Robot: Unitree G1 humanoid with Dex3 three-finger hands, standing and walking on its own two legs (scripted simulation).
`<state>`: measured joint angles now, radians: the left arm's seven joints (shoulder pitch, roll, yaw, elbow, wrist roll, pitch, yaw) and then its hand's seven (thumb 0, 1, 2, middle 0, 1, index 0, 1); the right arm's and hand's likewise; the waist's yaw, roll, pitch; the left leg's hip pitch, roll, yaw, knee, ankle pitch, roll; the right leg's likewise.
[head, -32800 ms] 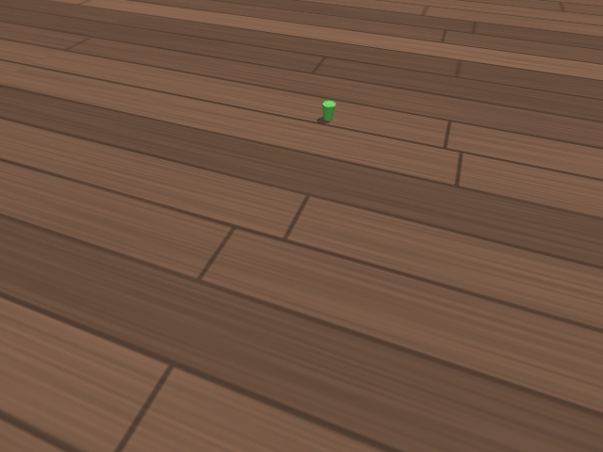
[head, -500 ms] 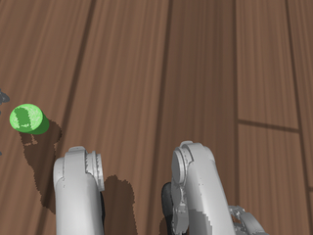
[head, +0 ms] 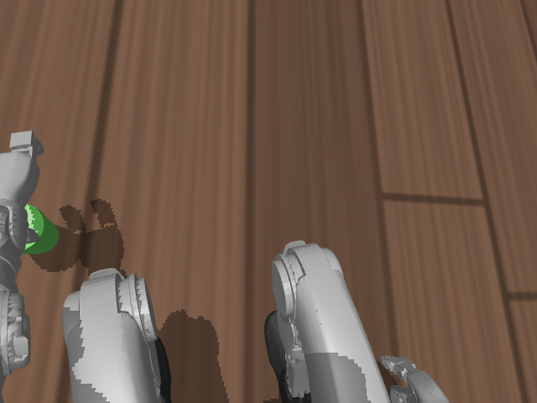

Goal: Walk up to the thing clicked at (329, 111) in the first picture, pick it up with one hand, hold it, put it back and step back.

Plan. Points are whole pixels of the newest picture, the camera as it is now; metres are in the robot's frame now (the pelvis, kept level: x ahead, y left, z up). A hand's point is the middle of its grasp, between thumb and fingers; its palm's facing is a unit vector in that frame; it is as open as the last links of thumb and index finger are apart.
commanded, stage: close in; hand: left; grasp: from above
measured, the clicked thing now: (29, 232) +0.42 +0.35 -0.28
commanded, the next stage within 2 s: rest palm in 0.30 s
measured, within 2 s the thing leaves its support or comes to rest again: neither
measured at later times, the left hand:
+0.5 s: hand (2, 236) +0.40 +0.35 -0.20, palm faces -0.40 -0.12 -0.91, open 14.2 cm
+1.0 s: hand (18, 232) +0.41 +0.34 -0.23, palm faces -0.46 -0.14 -0.88, open 14.3 cm
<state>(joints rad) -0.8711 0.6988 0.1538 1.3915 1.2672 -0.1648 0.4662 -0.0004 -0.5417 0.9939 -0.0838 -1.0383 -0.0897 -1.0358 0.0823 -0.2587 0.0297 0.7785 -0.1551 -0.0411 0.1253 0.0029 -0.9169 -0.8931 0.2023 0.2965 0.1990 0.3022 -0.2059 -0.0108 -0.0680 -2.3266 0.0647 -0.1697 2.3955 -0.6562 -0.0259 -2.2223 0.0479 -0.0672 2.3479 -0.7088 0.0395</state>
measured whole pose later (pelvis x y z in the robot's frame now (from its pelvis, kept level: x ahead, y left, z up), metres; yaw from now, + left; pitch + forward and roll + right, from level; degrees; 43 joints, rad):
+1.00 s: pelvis +0.00 +0.00 -0.03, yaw -3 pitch +28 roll -10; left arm -0.84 0.89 0.23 1.56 1.28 -0.32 0.51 0.00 -0.54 1.01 -0.07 -0.97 -0.07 -0.98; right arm 0.07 -0.28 0.15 0.79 -0.27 -0.10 0.19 0.00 -0.90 -0.89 0.20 0.30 0.20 0.30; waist -0.24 -0.08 0.06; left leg -2.37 0.05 -0.24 2.53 -0.67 -0.04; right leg -2.24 0.07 -0.11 2.45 -0.71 0.05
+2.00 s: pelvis +0.00 +0.01 -0.04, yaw -5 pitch +25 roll -12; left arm -0.85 0.95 0.21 1.67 1.30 -0.33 0.62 0.00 -0.46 0.95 -0.12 -1.00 -0.13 -0.99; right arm 0.02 -0.31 0.20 0.78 -0.31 -0.18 0.24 0.00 -0.90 -0.89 0.20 0.30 0.20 0.30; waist -0.25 -0.12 0.09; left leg -2.36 0.05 -0.28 2.58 -0.69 -0.04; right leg -2.21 0.08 -0.14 2.46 -0.71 0.06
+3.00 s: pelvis +0.00 +0.01 -0.04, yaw -5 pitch +25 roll -11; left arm -0.89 0.96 0.16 1.72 1.30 -0.34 0.63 0.00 -0.18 0.77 -0.53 -0.86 -0.40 -0.83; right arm 0.04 -0.33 0.21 0.77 -0.31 -0.20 0.22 0.00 -0.90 -0.89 0.20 0.30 0.20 0.30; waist -0.25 -0.11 0.08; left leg -2.36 0.04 -0.27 2.57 -0.68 -0.03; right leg -2.22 0.08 -0.13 2.45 -0.70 0.06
